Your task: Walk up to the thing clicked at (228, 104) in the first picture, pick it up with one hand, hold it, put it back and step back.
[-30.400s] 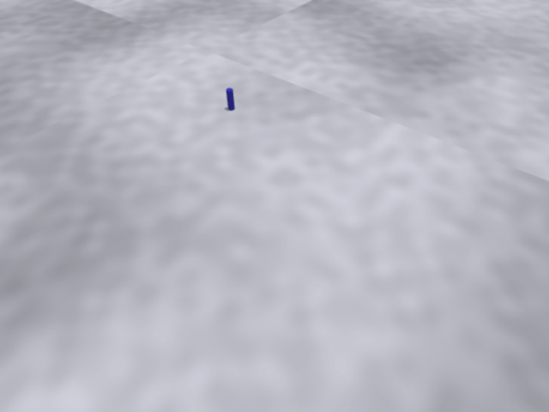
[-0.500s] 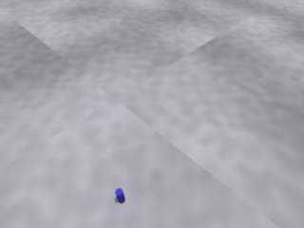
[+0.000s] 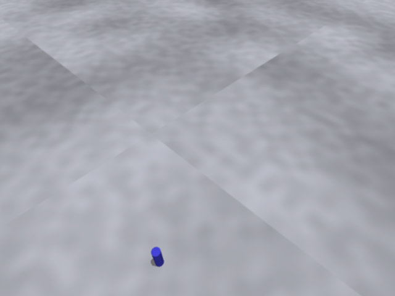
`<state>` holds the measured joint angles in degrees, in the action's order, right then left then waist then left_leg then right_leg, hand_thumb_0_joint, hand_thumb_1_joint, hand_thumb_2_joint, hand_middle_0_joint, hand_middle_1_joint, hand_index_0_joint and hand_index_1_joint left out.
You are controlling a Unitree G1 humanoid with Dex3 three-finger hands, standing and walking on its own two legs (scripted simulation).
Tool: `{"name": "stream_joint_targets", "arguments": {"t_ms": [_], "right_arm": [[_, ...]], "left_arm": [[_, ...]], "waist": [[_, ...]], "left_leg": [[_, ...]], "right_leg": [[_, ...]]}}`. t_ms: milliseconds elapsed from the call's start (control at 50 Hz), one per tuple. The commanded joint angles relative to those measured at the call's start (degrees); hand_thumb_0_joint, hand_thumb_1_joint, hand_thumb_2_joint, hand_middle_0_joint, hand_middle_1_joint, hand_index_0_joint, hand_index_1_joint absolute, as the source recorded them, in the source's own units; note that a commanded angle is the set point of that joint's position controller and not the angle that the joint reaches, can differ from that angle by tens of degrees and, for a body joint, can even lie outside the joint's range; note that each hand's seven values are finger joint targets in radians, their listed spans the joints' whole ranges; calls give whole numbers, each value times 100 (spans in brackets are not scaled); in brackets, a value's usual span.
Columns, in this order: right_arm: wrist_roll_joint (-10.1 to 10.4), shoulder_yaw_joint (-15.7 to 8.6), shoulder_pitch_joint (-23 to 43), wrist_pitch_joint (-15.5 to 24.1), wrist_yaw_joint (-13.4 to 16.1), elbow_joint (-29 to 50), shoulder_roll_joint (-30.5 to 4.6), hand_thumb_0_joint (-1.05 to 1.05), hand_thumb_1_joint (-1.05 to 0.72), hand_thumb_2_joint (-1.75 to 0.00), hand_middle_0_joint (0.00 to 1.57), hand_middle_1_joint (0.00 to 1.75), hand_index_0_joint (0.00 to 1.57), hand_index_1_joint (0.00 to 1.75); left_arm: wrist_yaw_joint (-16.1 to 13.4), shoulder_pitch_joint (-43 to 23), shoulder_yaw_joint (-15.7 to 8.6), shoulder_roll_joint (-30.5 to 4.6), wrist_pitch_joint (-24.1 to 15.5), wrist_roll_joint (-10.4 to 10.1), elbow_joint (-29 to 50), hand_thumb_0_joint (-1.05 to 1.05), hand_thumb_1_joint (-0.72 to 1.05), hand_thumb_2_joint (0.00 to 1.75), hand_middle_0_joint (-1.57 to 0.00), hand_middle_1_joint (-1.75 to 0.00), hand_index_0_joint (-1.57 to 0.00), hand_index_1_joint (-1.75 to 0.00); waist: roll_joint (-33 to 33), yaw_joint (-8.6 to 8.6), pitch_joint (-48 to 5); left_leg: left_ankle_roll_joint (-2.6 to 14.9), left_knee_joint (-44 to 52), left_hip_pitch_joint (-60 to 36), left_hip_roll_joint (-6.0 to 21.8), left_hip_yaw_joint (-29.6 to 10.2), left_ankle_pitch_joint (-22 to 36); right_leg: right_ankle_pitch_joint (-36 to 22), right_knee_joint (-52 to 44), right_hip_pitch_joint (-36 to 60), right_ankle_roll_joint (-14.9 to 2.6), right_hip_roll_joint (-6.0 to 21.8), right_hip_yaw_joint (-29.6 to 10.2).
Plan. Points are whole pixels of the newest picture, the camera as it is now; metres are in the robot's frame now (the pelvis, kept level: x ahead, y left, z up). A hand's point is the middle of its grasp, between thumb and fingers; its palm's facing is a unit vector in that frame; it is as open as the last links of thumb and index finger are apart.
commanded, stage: stand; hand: left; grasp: from the side
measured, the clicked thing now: (157, 257) +0.45 +0.21 -0.71
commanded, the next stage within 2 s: step back in 1.08 s
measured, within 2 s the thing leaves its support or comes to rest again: neither
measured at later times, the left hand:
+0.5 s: hand out of the picture +0.07 +0.25 -0.16, palm faces -0.03 -0.94 -0.34, open 7.4 cm
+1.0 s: hand out of the picture +0.10 +0.25 -0.15, palm faces -0.02 -0.94 -0.34, open 7.4 cm
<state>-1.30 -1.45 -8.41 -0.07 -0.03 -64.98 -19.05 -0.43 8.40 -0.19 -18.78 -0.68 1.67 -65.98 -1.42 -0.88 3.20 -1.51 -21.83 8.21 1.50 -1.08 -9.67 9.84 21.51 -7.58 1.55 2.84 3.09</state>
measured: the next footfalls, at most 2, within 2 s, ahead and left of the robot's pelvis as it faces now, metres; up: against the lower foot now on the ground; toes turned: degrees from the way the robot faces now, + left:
right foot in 1.80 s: -0.07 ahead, -0.08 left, +0.00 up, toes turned -2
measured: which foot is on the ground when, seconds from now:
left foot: down 0.00-1.00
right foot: down 0.00-1.00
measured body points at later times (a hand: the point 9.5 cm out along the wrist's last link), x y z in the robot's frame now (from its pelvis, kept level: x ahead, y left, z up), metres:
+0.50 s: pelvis +0.01 +0.00 +0.00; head +0.02 -0.01 +0.45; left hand +0.07 +0.30 -0.13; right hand +0.07 -0.29 -0.14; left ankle +0.03 +0.14 -0.74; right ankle +0.02 -0.14 -0.74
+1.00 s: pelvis +0.03 +0.00 +0.00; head +0.04 -0.01 +0.45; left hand +0.10 +0.29 -0.13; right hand +0.11 -0.30 -0.14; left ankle +0.03 +0.14 -0.74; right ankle +0.02 -0.14 -0.74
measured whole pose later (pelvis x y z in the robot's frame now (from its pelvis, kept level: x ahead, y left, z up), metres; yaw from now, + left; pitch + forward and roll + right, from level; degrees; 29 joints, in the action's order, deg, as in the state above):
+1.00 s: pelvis +0.03 +0.00 +0.00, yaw -1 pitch -2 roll +0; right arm -0.9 -0.5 -5.8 0.5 0.1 -65.4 -19.7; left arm 0.2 5.8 -0.6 -18.6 -0.6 1.1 -66.1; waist -1.0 -0.6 2.9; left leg -1.7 -18.9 6.4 1.7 -0.5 -10.5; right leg 10.6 18.9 -6.2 1.6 2.6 2.7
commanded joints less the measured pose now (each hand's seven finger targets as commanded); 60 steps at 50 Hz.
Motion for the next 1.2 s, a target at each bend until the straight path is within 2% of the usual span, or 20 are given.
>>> {"name": "stream_joint_targets", "arguments": {"t_ms": [0, 60, 100, 160, 300, 400, 420, 440, 580, 700, 880, 920, 980, 1040, 1060, 1080, 1140, 1180], "right_arm": [[12, -161, 212, 87, 57, 312, -1064, 0, -90, -90, 20, 30, 20, 30], [2, -156, 175, 66, 57, 278, -1086, 0, -90, -90, 20, 30, 20, 30], [13, -148, 154, 68, 48, 275, -1073, 0, -90, -90, 20, 30, 20, 30], [11, -137, 224, 97, 60, 288, -1117, 0, -90, -90, 20, 30, 20, 30], [25, -113, 254, 145, 81, 270, -1183, 0, -90, -90, 20, 30, 20, 30], [25, -111, 237, 133, 82, 230, -1208, 0, -90, -90, 20, 30, 20, 30], [41, -106, 260, 124, 74, 233, -1176, 0, -90, -90, 20, 30, 20, 30], [23, -116, 227, 119, 86, 233, -1198, 0, -90, -90, 20, 30, 20, 30], [32, -98, 276, 156, 78, 239, -1187, 0, -90, -90, 20, 30, 20, 30], [42, -98, 334, 161, 94, 235, -1225, 0, -90, -90, 20, 30, 20, 30], [35, -89, 436, 144, 87, 258, -1203, 0, -90, -90, 20, 30, 20, 30], [46, -89, 431, 143, 83, 257, -1223, 0, -90, -90, 20, 30, 20, 30], [41, -97, 472, 148, 81, 266, -1226, 0, -90, -90, 20, 30, 20, 30], [50, -101, 474, 155, 78, 278, -1254, 0, -90, -90, 20, 30, 20, 30], [119, -225, 611, 43, 31, 425, -1547, 0, -90, -90, 20, 30, 20, 30], [162, -223, 516, -3, 25, 511, -1469, 0, -90, -90, 20, 30, 20, 30], [186, -282, 391, -65, 6, 662, -1440, 0, -90, -90, 20, 30, 20, 30], [181, -329, 380, -122, -5, 780, -1419, 0, -90, -90, 20, 30, 20, 30]], "left_arm": [[-96, -313, -246, -1265, -124, -31, 296, 0, 90, 90, -20, -30, -20, -30], [-80, -296, -259, -1306, -100, -31, 246, 0, 90, 90, -20, -30, -20, -30], [-71, -305, -269, -1339, -91, -33, 256, 0, 90, 90, -20, -30, -20, -30], [-61, -298, -255, -1241, -95, -51, 258, 0, 90, 90, -20, -30, -20, -30], [-43, -289, -244, -1212, -91, -60, 225, 0, 90, 90, -20, -30, -20, -30], [-39, -322, -241, -1215, -77, -55, 233, 0, 90, 90, -20, -30, -20, -30], [-42, -341, -234, -1220, -75, -54, 219, 0, 90, 90, -20, -30, -20, -30], [-42, -338, -249, -1237, -77, -54, 220, 0, 90, 90, -20, -30, -20, -30], [-47, -361, -250, -1210, -104, -84, 241, 0, 90, 90, -20, -30, -20, -30], [-50, -371, -258, -1206, -100, -93, 262, 0, 90, 90, -20, -30, -20, -30], [-38, -431, -274, -1235, -80, -82, 258, 0, 90, 90, -20, -30, -20, -30], [-36, -404, -270, -1226, -89, -79, 272, 0, 90, 90, -20, -30, -20, -30], [-28, -431, -284, -1248, -85, -77, 274, 0, 90, 90, -20, -30, -20, -30], [-31, -410, -274, -1221, -101, -81, 308, 0, 90, 90, -20, -30, -20, -30], [-52, -486, -533, -1673, -50, -215, 474, 0, 90, 90, -20, -30, -20, -30], [-77, -414, -553, -1642, -29, -235, 555, 0, 90, 90, -20, -30, -20, -30], [-92, -365, -589, -1593, 15, -228, 802, 0, 90, 90, -20, -30, -20, -30], [-92, -448, -619, -1638, 56, -197, 962, 0, 90, 90, -20, -30, -20, -30]], "waist": [[216, 44, -107], [184, 54, 38], [162, 50, 29], [20, 16, -154], [37, 19, -259], [87, 31, -184], [179, 50, -118], [185, 68, -218], [169, 61, -438], [140, 61, -543], [156, 54, -327], [135, 50, -385], [139, 56, -384], [126, 61, -451], [225, 93, 56], [238, 118, -99], [301, 150, -573], [481, 166, -830]], "left_leg": [[219, 457, 192, 440, -404, -196], [218, 479, 305, 407, -385, -515], [217, 525, 311, 414, -411, -524], [226, 544, 261, 491, -435, -267], [231, 607, 165, 542, -442, 19], [208, 643, 185, 530, -433, -134], [204, 655, 194, 515, -442, -181], [232, 608, 143, 539, -418, -159], [226, 504, -96, 572, -357, 741], [224, 452, -194, 604, -323, 1052], [172, 572, -130, 584, -337, 704], [202, 551, -144, 599, -345, 734], [169, 570, -190, 590, -338, 650], [185, 534, -217, 597, -329, 805], [356, -102, 256, 469, -385, 1642], [381, -292, 296, 453, -292, 1792], [452, -764, 233, 353, -200, 1776], [426, -1260, 230, 141, -82, 1230]], "right_leg": [[488, -664, -47, -167, 504, -622], [821, -721, -181, -177, 490, -648], [862, -684, -185, -191, 488, -647], [330, -575, 7, -199, 470, -579], [-106, -480, 127, -203, 478, -528], [28, -511, 60, -177, 464, -521], [212, -531, -2, -172, 449, -511], [69, -540, 44, -190, 486, -558], [-699, -472, 232, -176, 528, -525], [-1067, -414, 372, -176, 560, -519], [-597, -528, 234, -167, 523, -487], [-711, -524, 300, -180, 540, -492], [-590, -539, 237, -183, 525, -493], [-785, -549, 284, -176, 530, -497], [-1750, -20, -56, -264, 489, -559], [-1951, 121, -11, -325, 504, -526], [-1974, 323, 21, -570, 613, -619], [-1887, 262, -127, -799, 851, -835]]}}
